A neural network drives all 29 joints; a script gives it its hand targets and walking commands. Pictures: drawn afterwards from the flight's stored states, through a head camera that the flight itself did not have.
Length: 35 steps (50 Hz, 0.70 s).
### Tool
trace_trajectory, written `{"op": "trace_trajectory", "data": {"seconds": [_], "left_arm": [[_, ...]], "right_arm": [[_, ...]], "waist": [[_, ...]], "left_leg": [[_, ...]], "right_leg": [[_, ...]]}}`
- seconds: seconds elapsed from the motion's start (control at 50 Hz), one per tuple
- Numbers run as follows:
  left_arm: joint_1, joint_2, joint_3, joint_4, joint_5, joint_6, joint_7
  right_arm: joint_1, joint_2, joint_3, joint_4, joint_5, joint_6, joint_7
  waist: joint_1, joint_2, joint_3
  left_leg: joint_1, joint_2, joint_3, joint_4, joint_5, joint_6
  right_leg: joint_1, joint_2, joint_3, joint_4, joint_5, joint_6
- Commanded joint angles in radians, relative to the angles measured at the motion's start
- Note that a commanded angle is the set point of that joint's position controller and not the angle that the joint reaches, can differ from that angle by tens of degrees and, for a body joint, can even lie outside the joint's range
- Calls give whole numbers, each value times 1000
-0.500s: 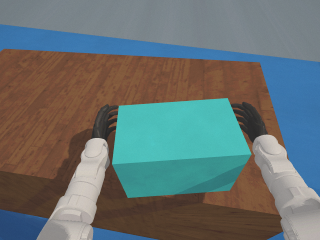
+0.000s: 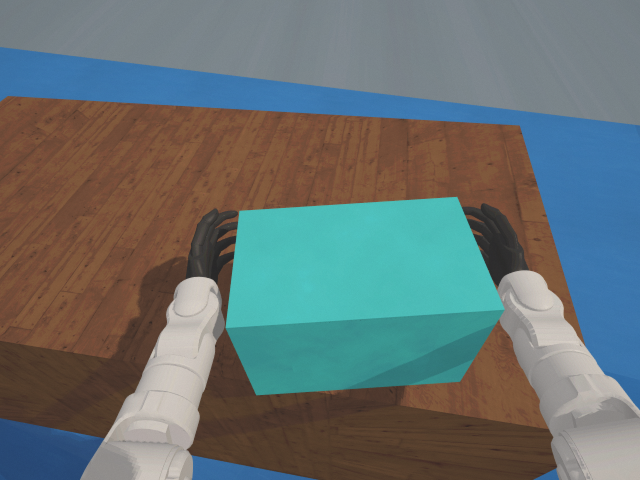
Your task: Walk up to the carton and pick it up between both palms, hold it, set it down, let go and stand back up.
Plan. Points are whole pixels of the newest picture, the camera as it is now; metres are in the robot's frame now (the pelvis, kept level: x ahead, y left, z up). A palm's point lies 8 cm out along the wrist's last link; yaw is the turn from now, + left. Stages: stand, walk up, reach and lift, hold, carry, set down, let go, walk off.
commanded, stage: reach and lift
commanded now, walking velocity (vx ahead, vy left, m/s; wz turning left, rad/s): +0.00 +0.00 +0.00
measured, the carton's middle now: (353, 299) +0.37 +0.02 +0.01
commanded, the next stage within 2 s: none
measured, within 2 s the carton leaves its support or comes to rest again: leaves its support in 0.50 s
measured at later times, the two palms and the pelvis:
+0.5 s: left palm (208, 268) +0.36 +0.21 +0.07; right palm (507, 261) +0.41 -0.17 +0.07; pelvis +0.00 +0.00 +0.00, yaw +0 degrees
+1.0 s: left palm (200, 264) +0.35 +0.21 +0.09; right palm (511, 258) +0.39 -0.17 +0.10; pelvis -0.01 +0.01 +0.00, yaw +0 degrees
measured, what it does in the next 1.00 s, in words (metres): stands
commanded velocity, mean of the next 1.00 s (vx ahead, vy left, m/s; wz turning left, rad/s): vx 0.00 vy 0.00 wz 0.00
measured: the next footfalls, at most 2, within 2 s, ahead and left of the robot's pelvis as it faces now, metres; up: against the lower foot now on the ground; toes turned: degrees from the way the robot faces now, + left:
none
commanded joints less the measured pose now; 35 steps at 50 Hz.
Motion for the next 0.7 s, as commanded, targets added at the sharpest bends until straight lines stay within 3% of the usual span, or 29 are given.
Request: {"op": "trace_trajectory", "data": {"seconds": [0.0, 0.02, 0.1, 0.32, 0.34, 0.36, 0.38, 0.4, 0.48, 0.56, 0.68], "left_arm": [[-284, -47, -4, -109, 79, -63, -2], [-277, -36, 5, -96, 84, -66, -3], [-276, -54, 12, -97, 92, -74, -6], [-287, -103, -13, -120, 103, -97, -7], [-276, -122, -15, -129, 98, -98, -9], [-303, -149, -44, -173, 95, -106, -12], [-281, -144, -29, -162, 103, -109, -13], [-309, -154, -41, -173, 104, -111, -12], [-282, -201, -61, -200, 110, -108, -21], [-294, -217, -58, -181, 130, -103, -43], [-320, -320, -111, -183, 153, -99, -82]], "right_arm": [[-443, -35, -66, -107, -31, -35, -12], [-437, -30, -53, -95, -25, -33, -12], [-435, -8, -55, -100, -30, -34, -14], [-441, 30, -52, -121, -56, -49, -13], [-439, 50, -31, -142, -51, -55, -13], [-461, 73, -30, -171, -55, -64, -11], [-441, 94, -16, -179, -58, -65, -14], [-454, 94, -30, -174, -64, -68, -15], [-446, 133, 0, -216, -64, -81, -18], [-432, 185, 28, -187, -75, -68, -15], [-470, 293, 47, -273, -123, -57, 10]], "waist": [[10, -54, -528], [24, -50, -508], [23, -58, -511], [8, -51, -540], [22, -58, -549], [3, -46, -591], [16, -62, -582], [-1, -44, -587], [0, -69, -598], [-4, -75, -508], [-20, -77, -507]], "left_leg": [[175, -45, 19, 20, 426, -40], [168, -50, 26, 22, 430, -39], [166, -48, 27, 16, 425, -36], [187, -49, 18, 22, 444, -43], [193, -51, 21, 23, 463, -40], [198, -54, 16, 27, 477, -42], [188, -56, 16, 25, 475, -39], [199, -56, 11, 22, 473, -44], [224, -59, 4, 17, 504, -42], [221, -66, 2, -8, 456, -33], [239, -71, -9, -40, 411, -31]], "right_leg": [[175, 100, 14, -136, 341, -4], [182, 98, 17, -129, 353, -2], [187, 97, 20, -136, 342, 0], [177, 103, 15, -140, 357, -6], [193, 103, 19, -138, 382, -4], [187, 106, 16, -133, 413, -6], [212, 103, 23, -132, 430, -1], [195, 105, 18, -134, 427, -3], [218, 114, 17, -144, 461, -1], [245, 101, 28, -161, 439, 8], [274, 94, 23, -183, 393, 1]]}}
